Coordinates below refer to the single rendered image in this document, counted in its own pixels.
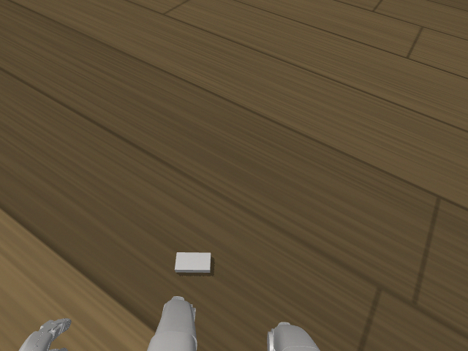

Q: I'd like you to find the small box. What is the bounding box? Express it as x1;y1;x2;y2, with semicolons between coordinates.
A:
175;252;211;273

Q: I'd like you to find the left robot hand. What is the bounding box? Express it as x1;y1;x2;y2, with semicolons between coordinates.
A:
18;318;72;351

